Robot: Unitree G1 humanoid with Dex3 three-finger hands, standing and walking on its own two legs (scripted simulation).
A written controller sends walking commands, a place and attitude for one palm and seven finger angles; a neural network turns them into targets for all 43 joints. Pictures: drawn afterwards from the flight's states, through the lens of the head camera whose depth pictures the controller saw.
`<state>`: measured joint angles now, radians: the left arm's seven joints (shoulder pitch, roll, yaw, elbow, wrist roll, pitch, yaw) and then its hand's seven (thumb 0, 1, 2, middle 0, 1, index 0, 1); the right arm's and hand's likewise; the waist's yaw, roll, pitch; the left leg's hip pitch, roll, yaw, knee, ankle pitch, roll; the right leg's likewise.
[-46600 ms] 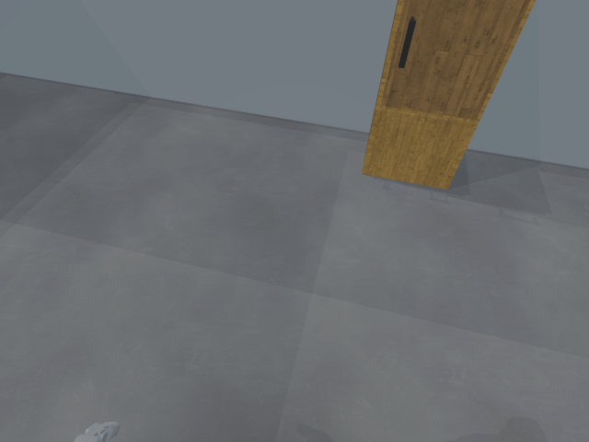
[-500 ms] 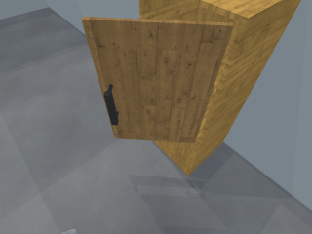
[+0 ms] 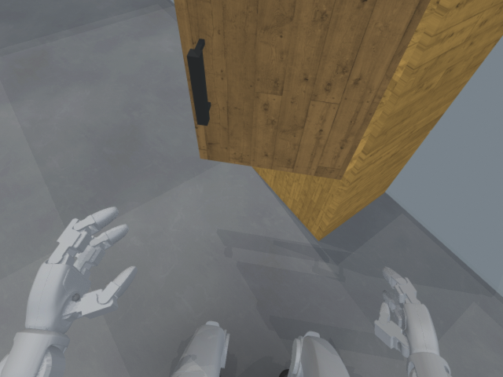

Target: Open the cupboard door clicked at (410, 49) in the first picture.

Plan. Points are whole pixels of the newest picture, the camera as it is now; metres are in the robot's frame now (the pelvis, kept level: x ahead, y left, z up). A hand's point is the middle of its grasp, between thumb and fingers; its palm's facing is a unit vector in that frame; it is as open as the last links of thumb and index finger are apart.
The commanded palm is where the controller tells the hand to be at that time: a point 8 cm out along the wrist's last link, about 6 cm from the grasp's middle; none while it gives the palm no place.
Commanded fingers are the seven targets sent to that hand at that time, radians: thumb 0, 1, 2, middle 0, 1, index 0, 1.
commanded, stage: raise the hand with hooked fingers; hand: left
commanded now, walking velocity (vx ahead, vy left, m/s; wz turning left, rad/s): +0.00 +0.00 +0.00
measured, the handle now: (202, 84) +0.63 +0.19 +0.05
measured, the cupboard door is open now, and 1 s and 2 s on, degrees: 45 45 45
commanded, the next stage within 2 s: move the hooked fingers beside the handle in 1.54 s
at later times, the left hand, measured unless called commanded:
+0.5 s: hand (95, 256) +0.25 +0.26 +0.05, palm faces -0.06 -1.00 -0.05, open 12.4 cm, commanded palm +0.24 +0.31 +0.06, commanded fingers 0.00 -0.36 0.36 -0.29 -1.11 -0.29 -1.11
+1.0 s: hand (78, 215) +0.30 +0.29 +0.07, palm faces -0.02 -1.00 -0.06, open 14.0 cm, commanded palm +0.28 +0.34 +0.07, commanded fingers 0.00 -0.50 0.30 -0.30 -1.20 -0.30 -1.20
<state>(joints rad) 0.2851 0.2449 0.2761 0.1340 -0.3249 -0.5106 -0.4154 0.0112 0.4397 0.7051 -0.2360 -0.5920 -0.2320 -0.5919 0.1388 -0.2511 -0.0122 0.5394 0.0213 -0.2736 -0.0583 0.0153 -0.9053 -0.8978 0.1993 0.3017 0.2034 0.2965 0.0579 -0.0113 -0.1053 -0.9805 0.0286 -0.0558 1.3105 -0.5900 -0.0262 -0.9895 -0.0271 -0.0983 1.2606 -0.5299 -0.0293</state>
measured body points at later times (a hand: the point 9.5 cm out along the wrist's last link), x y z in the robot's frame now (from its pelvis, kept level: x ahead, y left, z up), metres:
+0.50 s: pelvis +0.00 +0.03 +0.01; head +0.08 +0.05 +0.46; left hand +0.25 +0.31 +0.05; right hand +0.16 -0.24 -0.06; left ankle +0.03 +0.13 -0.62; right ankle +0.05 -0.11 -0.62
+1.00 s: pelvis +0.02 +0.02 +0.02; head +0.11 +0.05 +0.46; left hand +0.30 +0.35 +0.08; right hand +0.19 -0.22 -0.05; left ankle +0.03 +0.13 -0.62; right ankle +0.05 -0.11 -0.62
